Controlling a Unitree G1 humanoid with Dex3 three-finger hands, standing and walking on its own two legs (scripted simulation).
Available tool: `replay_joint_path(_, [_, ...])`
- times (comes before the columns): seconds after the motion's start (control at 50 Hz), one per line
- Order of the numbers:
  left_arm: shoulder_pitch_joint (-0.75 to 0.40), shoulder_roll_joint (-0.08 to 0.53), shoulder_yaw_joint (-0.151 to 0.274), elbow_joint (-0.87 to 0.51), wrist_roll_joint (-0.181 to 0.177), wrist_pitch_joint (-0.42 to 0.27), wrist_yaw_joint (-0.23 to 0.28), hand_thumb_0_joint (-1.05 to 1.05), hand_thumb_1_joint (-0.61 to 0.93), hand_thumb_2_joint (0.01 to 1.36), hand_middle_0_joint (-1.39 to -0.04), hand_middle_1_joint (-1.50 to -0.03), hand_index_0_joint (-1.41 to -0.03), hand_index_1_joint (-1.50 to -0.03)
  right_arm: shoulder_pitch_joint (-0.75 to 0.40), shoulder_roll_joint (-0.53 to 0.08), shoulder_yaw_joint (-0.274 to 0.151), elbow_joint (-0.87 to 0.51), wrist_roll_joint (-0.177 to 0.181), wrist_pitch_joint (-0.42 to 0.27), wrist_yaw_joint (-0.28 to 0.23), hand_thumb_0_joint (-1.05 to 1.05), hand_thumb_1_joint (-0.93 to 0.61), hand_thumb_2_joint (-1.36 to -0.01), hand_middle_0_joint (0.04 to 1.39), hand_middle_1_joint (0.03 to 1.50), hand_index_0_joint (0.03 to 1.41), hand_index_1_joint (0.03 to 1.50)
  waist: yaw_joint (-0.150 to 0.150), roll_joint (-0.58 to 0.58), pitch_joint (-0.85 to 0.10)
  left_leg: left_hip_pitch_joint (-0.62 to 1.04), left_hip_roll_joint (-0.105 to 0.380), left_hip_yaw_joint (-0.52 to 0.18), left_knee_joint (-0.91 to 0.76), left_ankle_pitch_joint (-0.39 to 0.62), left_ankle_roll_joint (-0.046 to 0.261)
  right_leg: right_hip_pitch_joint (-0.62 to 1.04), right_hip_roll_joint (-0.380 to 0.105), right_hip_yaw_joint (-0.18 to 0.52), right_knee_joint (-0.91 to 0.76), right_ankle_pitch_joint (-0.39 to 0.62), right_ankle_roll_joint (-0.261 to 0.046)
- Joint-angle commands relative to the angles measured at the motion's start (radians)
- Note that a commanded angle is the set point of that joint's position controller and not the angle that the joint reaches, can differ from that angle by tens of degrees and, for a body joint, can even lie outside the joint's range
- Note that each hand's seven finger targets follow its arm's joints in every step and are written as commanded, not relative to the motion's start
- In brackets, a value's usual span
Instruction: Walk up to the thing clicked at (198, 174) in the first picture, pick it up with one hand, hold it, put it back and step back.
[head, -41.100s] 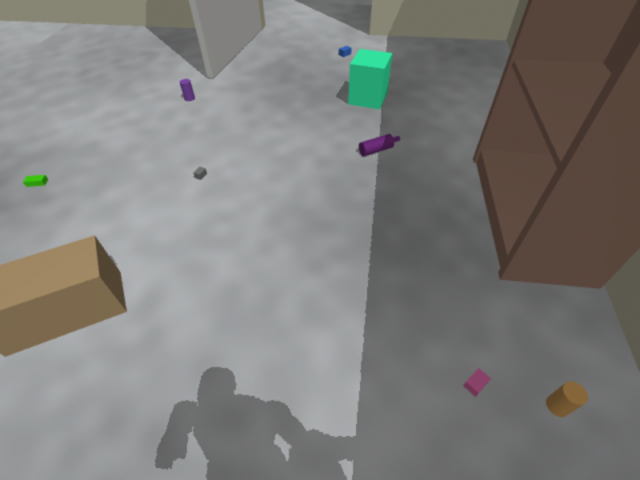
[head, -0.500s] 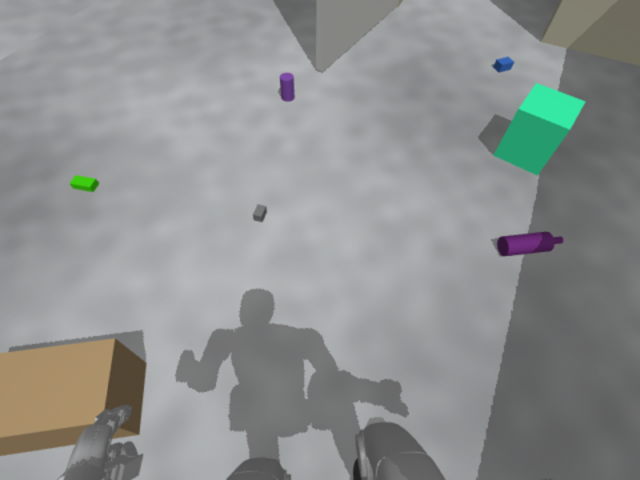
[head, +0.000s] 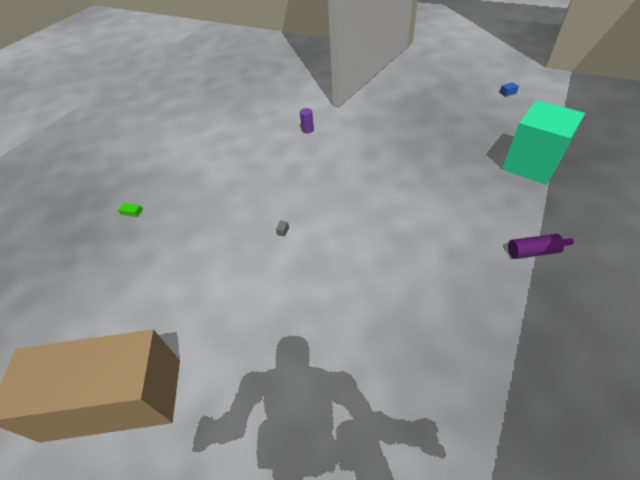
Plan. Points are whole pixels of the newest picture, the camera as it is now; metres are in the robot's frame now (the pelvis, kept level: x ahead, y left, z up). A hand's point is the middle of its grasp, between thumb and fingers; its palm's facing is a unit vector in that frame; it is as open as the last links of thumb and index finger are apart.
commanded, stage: step back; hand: left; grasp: from above
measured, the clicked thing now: (282, 228) +1.15 +0.27 -0.74
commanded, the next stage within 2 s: stand in 0.86 s
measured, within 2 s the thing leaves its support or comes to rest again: neither
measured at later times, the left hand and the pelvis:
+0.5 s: hand out of the picture +0.13 +0.25 -0.13, palm faces +0.04 -0.93 -0.37, open 7.4 cm; pelvis +0.03 -0.01 +0.00, yaw +2 degrees
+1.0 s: hand out of the picture +0.14 +0.28 -0.14, palm faces +0.04 -0.94 -0.33, open 7.4 cm; pelvis +0.06 +0.02 +0.01, yaw +2 degrees
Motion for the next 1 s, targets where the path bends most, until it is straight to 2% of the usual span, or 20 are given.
replay_joint_path(0.0, [-0.072, 0.299, 0.068, -0.083, -0.005, -0.018, 0.012, 0.0, 0.9, 0.9, -0.2, -0.3, -0.2, -0.3, -0.04, -0.142, -0.042, -0.071, -0.009, -0.065, 0.006, 0.0, -0.9, -0.9, 0.2, 0.3, 0.2, 0.3, -0.005, -0.244, -0.021, 0.065, -0.002, 0.1, -0.369, 0.053, 0.019, 0.018, -0.202, 0.243, -0.24, -0.212, -0.15])
replay_joint_path(0.02, [-0.068, 0.255, 0.05, -0.089, -0.008, -0.013, 0.011, 0.0, 0.9, 0.9, -0.2, -0.3, -0.2, -0.3, 0.001, -0.149, -0.053, -0.052, -0.011, -0.075, 0.001, 0.0, -0.9, -0.9, 0.2, 0.3, 0.2, 0.3, -0.024, -0.184, -0.059, 0.178, -0.004, 0.065, -0.468, 0.133, 0.034, -0.003, -0.153, 0.175, -0.132, -0.094, -0.111])
replay_joint_path(0.04, [-0.048, 0.198, 0.036, -0.096, -0.014, -0.013, 0.013, 0.0, 0.9, 0.9, -0.2, -0.3, -0.2, -0.3, 0.056, -0.183, -0.07, -0.038, -0.019, -0.086, -0.005, 0.0, -0.9, -0.9, 0.2, 0.3, 0.2, 0.3, -0.039, -0.047, -0.122, 0.345, 0.104, -0.144, -0.512, 0.1, 0.067, -0.126, -0.093, 0.112, 0.063, -0.02, -0.061])
replay_joint_path(0.06, [-0.069, 0.141, 0.019, -0.109, -0.03, -0.015, 0.01, 0.0, 0.9, 0.9, -0.2, -0.3, -0.2, -0.3, 0.056, -0.273, -0.09, -0.046, -0.024, -0.09, -0.007, 0.0, -0.9, -0.9, 0.2, 0.3, 0.2, 0.3, -0.048, 0.135, -0.097, 0.414, 0.297, -0.458, -0.553, -0.064, 0.166, -0.373, 0.052, -0.04, 0.238, -0.162, -0.008])
replay_joint_path(0.08, [-0.152, 0.248, 0.052, -0.102, -0.017, -0.02, 0.019, 0.0, 0.9, 0.9, -0.2, -0.3, -0.2, -0.3, 0.081, -0.328, -0.098, -0.043, -0.014, -0.086, -0.004, 0.0, -0.9, -0.9, 0.2, 0.3, 0.2, 0.3, -0.085, 0.058, -0.007, 0.233, 0.377, -0.549, -0.567, -0.182, 0.267, -0.356, -0.012, 0.05, 0.287, -0.223, -0.011])
replay_joint_path(0.1, [-0.147, 0.274, 0.054, -0.099, -0.02, -0.025, 0.016, 0.0, 0.9, 0.9, -0.2, -0.3, -0.2, -0.3, 0.035, -0.306, -0.094, -0.05, -0.008, -0.087, -0.003, 0.0, -0.9, -0.9, 0.2, 0.3, 0.2, 0.3, -0.062, 0.033, 0.043, 0.152, 0.38, -0.498, -0.569, -0.184, 0.284, -0.304, -0.038, 0.065, 0.31, -0.209, -0.021])
replay_joint_path(0.14, [-0.093, 0.241, 0.049, -0.08, -0.028, -0.032, 0.006, 0.0, 0.9, 0.9, -0.2, -0.3, -0.2, -0.3, -0.016, -0.224, -0.067, -0.066, -0.013, -0.091, -0.005, 0.0, -0.9, -0.9, 0.2, 0.3, 0.2, 0.3, -0.027, 0.037, 0.048, 0.227, 0.268, -0.295, -0.518, 0.052, 0.222, -0.318, -0.036, 0.068, 0.25, -0.14, -0.019])
replay_joint_path(0.2, [-0.11, 0.219, 0.048, -0.078, -0.024, -0.037, -0.005, 0.0, 0.9, 0.9, -0.2, -0.3, -0.2, -0.3, 0.041, -0.225, -0.07, -0.055, -0.007, -0.098, -0.006, 0.0, -0.9, -0.9, 0.2, 0.3, 0.2, 0.3, -0.061, 0.094, 0.028, 0.208, 0.243, -0.226, -0.476, 0.27, 0.206, -0.237, -0.02, -0.002, 0.154, -0.091, -0.004])
replay_joint_path(0.24, [-0.094, 0.208, 0.044, -0.069, -0.026, -0.04, -0.004, 0.0, 0.9, 0.9, -0.2, -0.3, -0.2, -0.3, 0.012, -0.221, -0.065, -0.071, -0.004, -0.09, -0.004, 0.0, -0.9, -0.9, 0.2, 0.3, 0.2, 0.3, -0.051, 0.119, 0.015, 0.142, 0.23, -0.17, -0.451, 0.289, 0.201, -0.132, -0.006, -0.03, 0.074, -0.054, -0.004])
replay_joint_path(0.32, [0.012, 0.199, 0.053, 0.0, -0.025, -0.051, 0.016, 0.0, 0.9, 0.9, -0.2, -0.3, -0.2, -0.3, -0.051, -0.138, -0.027, -0.093, 0.019, -0.06, -0.009, 0.0, -0.9, -0.9, 0.2, 0.3, 0.2, 0.3, 0.033, 0.049, -0.049, -0.074, 0.123, -0.023, -0.212, 0.316, 0.106, 0.246, 0.05, -0.07, -0.183, 0.157, -0.02])
replay_joint_path(0.34, [0.038, 0.235, 0.066, 0.004, -0.018, -0.054, 0.024, 0.0, 0.9, 0.9, -0.2, -0.3, -0.2, -0.3, -0.028, -0.09, -0.008, -0.098, 0.027, -0.059, -0.013, 0.0, -0.9, -0.9, 0.2, 0.3, 0.2, 0.3, 0.046, -0.055, -0.076, -0.156, 0.067, -0.012, -0.106, 0.214, 0.072, 0.325, -0.04, 0.069, -0.199, 0.134, -0.041])
replay_joint_path(0.36, [0.043, 0.302, 0.076, -0.009, -0.007, -0.06, 0.03, 0.0, 0.9, 0.9, -0.2, -0.3, -0.2, -0.3, -0.014, -0.06, 0.004, -0.11, 0.028, -0.058, -0.018, 0.0, -0.9, -0.9, 0.2, 0.3, 0.2, 0.3, 0.045, -0.199, -0.1, -0.239, -0.034, 0.006, 0.047, 0.023, 0.034, 0.316, -0.256, 0.395, -0.314, 0.036, -0.119])
replay_joint_path(0.38, [-0.036, 0.338, 0.079, -0.03, -0.012, -0.057, 0.028, 0.0, 0.9, 0.9, -0.2, -0.3, -0.2, -0.3, 0.013, -0.117, -0.016, -0.08, 0.019, -0.045, -0.029, 0.0, -0.9, -0.9, 0.2, 0.3, 0.2, 0.3, 0.028, -0.166, -0.088, -0.151, -0.002, -0.017, 0.159, -0.15, 0.029, 0.143, -0.392, 0.516, -0.389, -0.178, -0.214])
replay_joint_path(0.4, [-0.111, 0.338, 0.076, -0.054, -0.011, -0.055, 0.027, 0.0, 0.9, 0.9, -0.2, -0.3, -0.2, -0.3, 0.041, -0.163, -0.031, -0.056, 0.012, -0.042, -0.031, 0.0, -0.9, -0.9, 0.2, 0.3, 0.2, 0.3, 0.001, -0.159, -0.02, -0.104, 0.038, -0.023, 0.19, -0.156, 0.023, 0.018, -0.408, 0.533, -0.386, -0.22, -0.263])
replay_joint_path(0.46, [-0.138, 0.27, 0.053, -0.048, -0.02, -0.06, 0.025, 0.0, 0.9, 0.9, -0.2, -0.3, -0.2, -0.3, 0.036, -0.142, -0.023, -0.02, 0.013, -0.052, -0.022, 0.0, -0.9, -0.9, 0.2, 0.3, 0.2, 0.3, -0.013, -0.142, 0.013, -0.085, 0.047, -0.033, 0.107, -0.062, 0.034, -0.009, -0.269, 0.293, -0.324, -0.015, -0.175])
replay_joint_path(0.6, [-0.224, 0.254, 0.038, -0.04, -0.031, -0.036, 0.02, 0.0, 0.9, 0.9, -0.2, -0.3, -0.2, -0.3, 0.062, -0.119, -0.021, 0.038, 0.001, -0.061, -0.022, 0.0, -0.9, -0.9, 0.2, 0.3, 0.2, 0.3, -0.044, -0.193, -0.071, 0.116, 0.021, 0.123, -0.261, 0.187, 0.012, -0.052, -0.186, 0.115, -0.172, 0.142, -0.111])
replay_joint_path(0.64, [-0.201, 0.204, 0.023, -0.041, -0.038, -0.027, 0.021, 0.0, 0.9, 0.9, -0.2, -0.3, -0.2, -0.3, 0.021, -0.155, -0.03, 0.034, -0.009, -0.069, -0.029, 0.0, -0.9, -0.9, 0.2, 0.3, 0.2, 0.3, -0.039, -0.109, -0.098, 0.162, 0.101, 0.0, -0.336, 0.369, 0.037, -0.07, -0.14, 0.079, -0.088, 0.226, -0.057])
replay_joint_path(0.68, [-0.189, 0.198, 0.023, -0.008, -0.057, -0.014, 0.02, 0.0, 0.9, 0.9, -0.2, -0.3, -0.2, -0.3, -0.11, -0.226, -0.028, 0.008, 0.0, -0.075, -0.029, 0.0, -0.9, -0.9, 0.2, 0.3, 0.2, 0.3, 0.01, 0.026, -0.069, -0.035, 0.235, -0.16, -0.389, 0.31, 0.133, 0.044, -0.019, -0.007, -0.028, -0.011, -0.007])
replay_joint_path(0.78, [-0.172, 0.217, 0.021, 0.034, -0.049, -0.027, 0.02, 0.0, 0.9, 0.9, -0.2, -0.3, -0.2, -0.3, -0.128, -0.155, -0.004, 0.036, 0.011, -0.075, -0.03, 0.0, -0.9, -0.9, 0.2, 0.3, 0.2, 0.3, -0.003, 0.013, -0.129, 0.032, 0.149, -0.03, -0.325, 0.499, 0.062, 0.148, -0.086, 0.033, -0.092, 0.313, -0.032])
replay_joint_path(0.98, [-0.207, 0.198, -0.028, 0.108, -0.047, -0.028, 0.017, 0.0, 0.9, 0.9, -0.2, -0.3, -0.2, -0.3, -0.167, -0.157, 0.011, 0.088, 0.022, -0.085, -0.021, 0.0, -0.9, -0.9, 0.2, 0.3, 0.2, 0.3, -0.026, -0.014, -0.144, 0.209, 0.167, -0.013, -0.414, 0.649, 0.037, 0.189, -0.103, 0.031, -0.222, 0.419, -0.006])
